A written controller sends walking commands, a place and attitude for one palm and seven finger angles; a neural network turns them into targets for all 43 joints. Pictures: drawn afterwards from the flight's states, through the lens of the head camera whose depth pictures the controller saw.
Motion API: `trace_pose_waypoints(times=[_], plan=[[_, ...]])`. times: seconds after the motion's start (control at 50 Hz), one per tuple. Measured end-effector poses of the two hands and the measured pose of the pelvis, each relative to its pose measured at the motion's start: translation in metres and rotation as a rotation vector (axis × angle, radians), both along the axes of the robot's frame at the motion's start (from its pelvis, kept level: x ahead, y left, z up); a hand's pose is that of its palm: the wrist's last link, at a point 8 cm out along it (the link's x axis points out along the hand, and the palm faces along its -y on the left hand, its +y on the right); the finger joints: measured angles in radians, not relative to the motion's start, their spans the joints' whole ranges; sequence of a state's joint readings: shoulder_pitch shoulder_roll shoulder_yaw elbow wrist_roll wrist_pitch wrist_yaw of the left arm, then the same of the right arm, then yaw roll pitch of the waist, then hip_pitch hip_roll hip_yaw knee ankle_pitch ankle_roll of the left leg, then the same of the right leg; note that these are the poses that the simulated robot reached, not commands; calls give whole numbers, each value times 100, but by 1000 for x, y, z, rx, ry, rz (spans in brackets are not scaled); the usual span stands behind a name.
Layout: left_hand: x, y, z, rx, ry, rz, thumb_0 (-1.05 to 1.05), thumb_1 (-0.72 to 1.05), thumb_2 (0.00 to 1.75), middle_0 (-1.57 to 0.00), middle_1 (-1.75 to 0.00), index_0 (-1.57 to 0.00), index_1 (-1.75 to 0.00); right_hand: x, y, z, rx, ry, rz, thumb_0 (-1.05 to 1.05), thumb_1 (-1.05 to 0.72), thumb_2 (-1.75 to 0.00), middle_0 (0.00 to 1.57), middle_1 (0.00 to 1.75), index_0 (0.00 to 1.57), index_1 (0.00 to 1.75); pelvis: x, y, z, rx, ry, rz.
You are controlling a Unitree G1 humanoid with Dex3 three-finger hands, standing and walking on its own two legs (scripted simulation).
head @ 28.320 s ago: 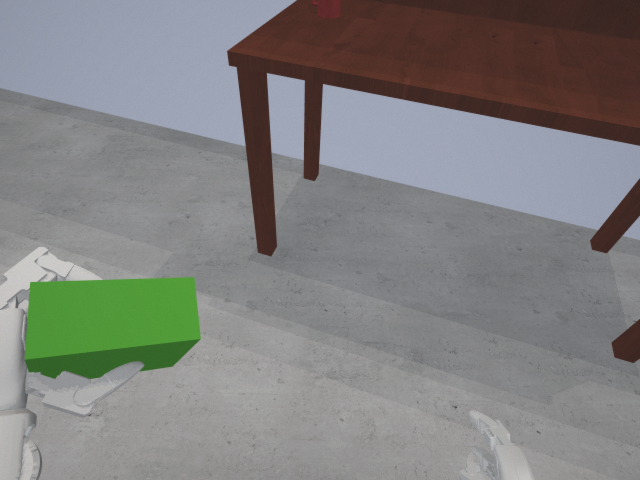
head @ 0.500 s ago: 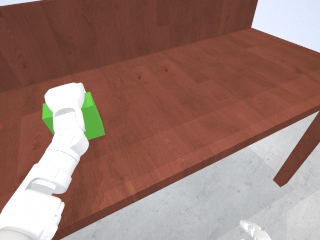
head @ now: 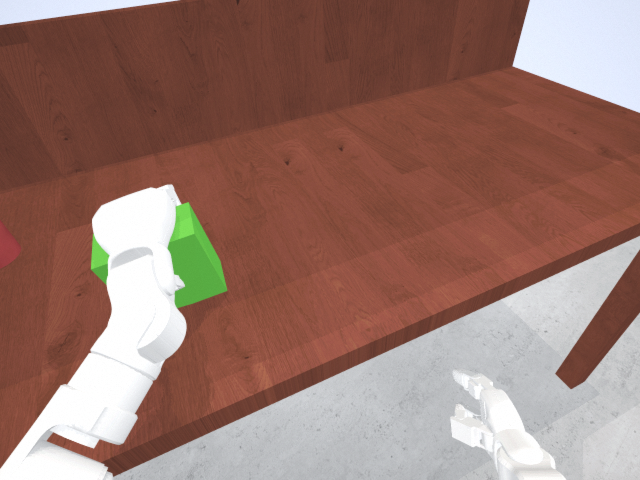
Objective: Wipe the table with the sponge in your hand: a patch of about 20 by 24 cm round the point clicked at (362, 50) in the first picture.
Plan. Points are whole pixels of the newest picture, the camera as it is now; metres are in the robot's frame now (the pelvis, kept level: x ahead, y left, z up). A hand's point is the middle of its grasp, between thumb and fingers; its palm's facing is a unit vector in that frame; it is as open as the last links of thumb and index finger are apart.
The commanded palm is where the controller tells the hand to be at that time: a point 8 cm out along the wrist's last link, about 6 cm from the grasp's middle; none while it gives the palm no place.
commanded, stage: wipe back along the third lane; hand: left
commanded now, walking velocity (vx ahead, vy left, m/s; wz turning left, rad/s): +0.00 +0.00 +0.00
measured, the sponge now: (171, 273) +0.34 +0.26 +0.10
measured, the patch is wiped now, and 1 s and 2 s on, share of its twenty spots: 0.95 0.95 1.00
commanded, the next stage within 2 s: slide back across to the middle lane in 0.80 s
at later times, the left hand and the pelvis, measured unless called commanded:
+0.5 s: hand (168, 277) +0.28 +0.22 +0.16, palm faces +0.27 -0.13 -0.96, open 10.2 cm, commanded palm +0.23 +0.20 +0.19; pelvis -0.02 -0.02 +0.00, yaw -1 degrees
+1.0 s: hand (178, 300) +0.25 +0.19 +0.16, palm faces +0.32 -0.18 -0.93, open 10.2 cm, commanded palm +0.20 +0.19 +0.19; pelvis -0.02 -0.05 +0.00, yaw -2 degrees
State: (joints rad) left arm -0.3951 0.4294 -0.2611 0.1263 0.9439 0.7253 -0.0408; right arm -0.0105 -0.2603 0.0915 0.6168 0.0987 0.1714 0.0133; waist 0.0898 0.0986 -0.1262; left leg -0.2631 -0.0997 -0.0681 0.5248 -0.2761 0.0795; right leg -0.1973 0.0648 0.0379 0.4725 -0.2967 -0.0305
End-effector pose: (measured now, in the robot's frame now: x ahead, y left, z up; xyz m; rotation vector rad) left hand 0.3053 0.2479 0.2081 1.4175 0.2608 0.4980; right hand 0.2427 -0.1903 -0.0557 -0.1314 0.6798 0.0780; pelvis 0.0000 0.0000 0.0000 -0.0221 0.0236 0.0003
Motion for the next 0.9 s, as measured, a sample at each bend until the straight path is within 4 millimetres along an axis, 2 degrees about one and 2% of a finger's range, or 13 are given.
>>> trace_pose_waypoints(times=[0.18,0.28,0.64,0.9], plan=[[-21,-11,1,-15,-35,-18,1,-49,106,-66,-139,-69,-138,-25,-14,-13,4,45,-34,1,-90,-90,20,30,20,30,-8,-4,0,4,-13,-12],[-35,-20,1,-27,-58,-31,1,-49,106,-66,-139,-69,-138,-32,-21,-13,7,38,-44,2,-90,-90,20,30,20,30,-13,-8,-1,7,-27,-10],[-67,-42,0,-64,-115,-25,1,-48,106,-65,-140,-69,-138,-22,-38,7,18,-64,-43,2,-90,-90,20,30,20,30,-22,-30,-2,18,-54,-17],[-82,-55,0,-76,-138,-32,1,-48,106,-65,-140,-68,-138,-21,-54,5,19,-66,-53,2,-90,-90,20,30,20,30,-21,-42,-3,23,-61,-23]])
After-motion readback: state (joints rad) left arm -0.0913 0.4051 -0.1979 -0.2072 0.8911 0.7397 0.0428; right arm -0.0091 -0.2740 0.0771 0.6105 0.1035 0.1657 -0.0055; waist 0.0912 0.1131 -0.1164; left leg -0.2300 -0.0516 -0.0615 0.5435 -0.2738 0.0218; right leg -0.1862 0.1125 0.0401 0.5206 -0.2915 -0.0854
